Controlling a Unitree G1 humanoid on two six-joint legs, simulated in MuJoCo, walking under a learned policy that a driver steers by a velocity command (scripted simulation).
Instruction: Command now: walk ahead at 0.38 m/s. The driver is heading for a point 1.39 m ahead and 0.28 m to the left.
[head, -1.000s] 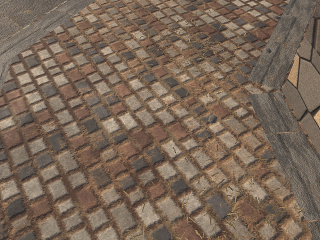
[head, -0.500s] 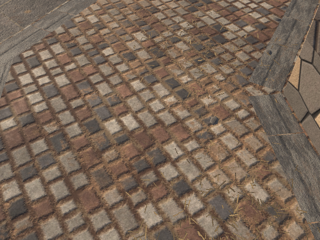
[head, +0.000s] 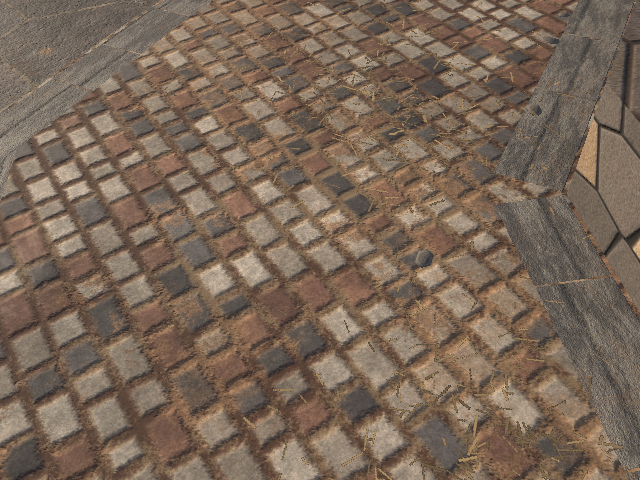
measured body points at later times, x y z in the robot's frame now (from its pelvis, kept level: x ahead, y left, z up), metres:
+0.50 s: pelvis +0.25 +0.01 -0.02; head +0.29 +0.01 +0.43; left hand +0.15 +0.27 -0.16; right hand +0.49 -0.21 -0.10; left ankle +0.39 +0.11 -0.74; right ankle +0.02 -0.11 -0.72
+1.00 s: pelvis +0.54 -0.01 -0.01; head +0.57 -0.02 +0.44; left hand +0.76 +0.21 -0.10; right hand +0.50 -0.29 -0.15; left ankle +0.39 +0.11 -0.73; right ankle +0.69 -0.13 -0.73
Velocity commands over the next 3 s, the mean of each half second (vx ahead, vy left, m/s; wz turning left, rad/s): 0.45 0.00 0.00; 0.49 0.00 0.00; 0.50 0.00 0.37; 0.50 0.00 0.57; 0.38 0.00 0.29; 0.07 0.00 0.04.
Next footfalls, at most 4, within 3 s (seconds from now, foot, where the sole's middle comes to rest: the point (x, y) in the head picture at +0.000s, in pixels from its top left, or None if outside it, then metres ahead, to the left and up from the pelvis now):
0.48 left None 0.43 0.11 -0.77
1.02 right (402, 390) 0.73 -0.13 -0.77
1.56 left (286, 301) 0.99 0.14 -0.77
2.06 right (307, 205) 1.34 0.08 -0.77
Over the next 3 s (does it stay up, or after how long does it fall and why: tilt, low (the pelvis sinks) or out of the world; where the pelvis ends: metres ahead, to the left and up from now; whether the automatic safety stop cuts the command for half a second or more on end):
stays up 1.37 0.25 0.00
